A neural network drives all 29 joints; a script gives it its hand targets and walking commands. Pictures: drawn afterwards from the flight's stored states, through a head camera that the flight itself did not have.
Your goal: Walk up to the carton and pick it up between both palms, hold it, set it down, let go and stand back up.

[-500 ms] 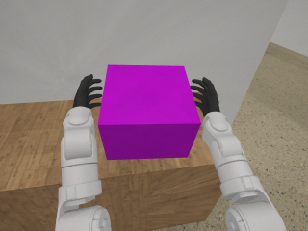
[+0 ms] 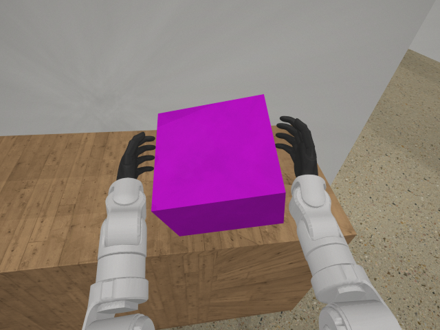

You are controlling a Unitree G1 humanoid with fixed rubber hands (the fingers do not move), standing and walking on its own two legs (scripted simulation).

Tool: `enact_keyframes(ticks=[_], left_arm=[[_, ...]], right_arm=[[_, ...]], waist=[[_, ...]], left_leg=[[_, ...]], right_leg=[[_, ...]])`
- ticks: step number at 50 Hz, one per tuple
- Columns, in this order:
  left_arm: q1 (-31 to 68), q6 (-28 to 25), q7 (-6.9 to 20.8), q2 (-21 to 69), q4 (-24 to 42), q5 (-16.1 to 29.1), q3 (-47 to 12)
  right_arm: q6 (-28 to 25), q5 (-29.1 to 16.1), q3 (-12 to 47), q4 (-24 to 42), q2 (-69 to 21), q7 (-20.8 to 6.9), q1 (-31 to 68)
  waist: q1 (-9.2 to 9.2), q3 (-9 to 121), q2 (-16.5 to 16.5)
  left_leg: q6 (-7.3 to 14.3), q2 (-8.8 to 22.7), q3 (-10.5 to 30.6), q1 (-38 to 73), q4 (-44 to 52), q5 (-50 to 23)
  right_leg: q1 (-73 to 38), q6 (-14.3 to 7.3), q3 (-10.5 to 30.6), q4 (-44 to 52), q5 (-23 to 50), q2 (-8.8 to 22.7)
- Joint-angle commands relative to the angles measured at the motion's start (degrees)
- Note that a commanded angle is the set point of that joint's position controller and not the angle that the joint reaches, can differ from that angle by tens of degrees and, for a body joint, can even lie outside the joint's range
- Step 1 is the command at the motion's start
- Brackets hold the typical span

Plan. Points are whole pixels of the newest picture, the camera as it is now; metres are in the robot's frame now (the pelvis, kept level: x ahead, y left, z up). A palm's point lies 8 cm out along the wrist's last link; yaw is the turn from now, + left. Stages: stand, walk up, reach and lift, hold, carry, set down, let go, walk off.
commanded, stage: set down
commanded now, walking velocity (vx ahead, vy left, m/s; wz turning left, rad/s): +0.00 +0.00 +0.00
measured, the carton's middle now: (220, 167) +0.41 +0.00 +0.07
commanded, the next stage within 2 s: none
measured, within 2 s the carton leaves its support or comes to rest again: neither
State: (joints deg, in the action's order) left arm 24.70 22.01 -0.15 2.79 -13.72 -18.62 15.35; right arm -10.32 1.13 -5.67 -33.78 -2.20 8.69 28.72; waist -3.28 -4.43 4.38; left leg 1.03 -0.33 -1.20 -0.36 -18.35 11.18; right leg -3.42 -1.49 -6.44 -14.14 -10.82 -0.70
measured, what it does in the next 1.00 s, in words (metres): stands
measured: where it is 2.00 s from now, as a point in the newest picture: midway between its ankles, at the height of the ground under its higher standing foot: outside the picture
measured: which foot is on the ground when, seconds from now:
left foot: down 0.00-1.00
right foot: down 0.00-1.00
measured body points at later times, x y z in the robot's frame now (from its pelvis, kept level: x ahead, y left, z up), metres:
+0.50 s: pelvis -0.01 +0.01 +0.00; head -0.02 +0.03 +0.45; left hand +0.38 +0.16 +0.11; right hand +0.36 -0.15 +0.13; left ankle +0.00 +0.10 -0.75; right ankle -0.02 -0.10 -0.75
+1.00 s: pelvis +0.01 +0.00 +0.00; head +0.02 +0.02 +0.45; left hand +0.41 +0.15 +0.08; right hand +0.39 -0.16 +0.08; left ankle +0.00 +0.10 -0.75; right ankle -0.02 -0.10 -0.75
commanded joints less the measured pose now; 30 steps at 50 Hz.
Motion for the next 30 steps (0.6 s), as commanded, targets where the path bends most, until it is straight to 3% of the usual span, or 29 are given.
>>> enact_keyframes(ticks=[1,8,14,18,24,30], left_arm=[[33.19,-6.64,8.79,26.41,9.67,3.78,-27.20],[26.47,-2.19,12.15,24.19,7.10,1.49,-20.86],[35.76,-6.60,9.81,26.27,8.90,5.79,-26.05],[41.82,-9.92,8.05,26.71,3.85,5.54,-26.14],[40.99,-10.30,9.66,25.79,-11.88,0.49,-15.44],[42.96,-13.21,9.52,26.13,-17.06,-1.20,-9.28]], right_arm=[[-1.45,0.12,20.38,6.61,-24.76,-5.50,27.72],[-0.31,-0.19,21.57,10.94,-22.83,-3.78,28.22],[-3.87,0.42,21.66,17.20,-24.31,-4.81,35.73],[-4.04,4.21,16.58,10.02,-24.53,-6.32,35.67],[-2.34,10.97,3.37,-7.10,-22.89,-8.32,32.43],[-4.00,13.66,-3.80,-11.55,-22.93,-10.25,35.94]], waist=[[-0.82,22.17,-7.69],[0.71,15.81,-2.04],[0.48,27.15,-2.85],[-0.50,27.79,-4.76],[0.45,16.08,-5.14],[2.25,15.51,-6.17]], left_leg=[[-3.84,0.04,-1.01,8.03,-1.20,-29.08],[-0.66,-0.97,-1.97,0.89,1.45,-22.16],[-2.03,-0.45,-1.26,4.80,-1.14,-25.58],[-2.80,0.74,-1.37,7.46,-0.30,-19.18],[-1.73,1.98,-3.53,2.80,4.94,-4.50],[-2.58,2.26,-4.92,2.76,5.24,-9.11]], right_leg=[[-8.92,3.89,0.37,-2.74,32.69,0.76],[-15.07,5.83,1.07,-3.76,37.83,1.85],[-10.20,5.10,-0.11,-4.39,36.42,0.78],[-3.15,3.94,-0.67,-2.56,24.87,0.53],[1.47,2.57,-1.12,1.25,6.59,1.55],[1.61,1.81,-2.01,2.02,4.75,0.58]])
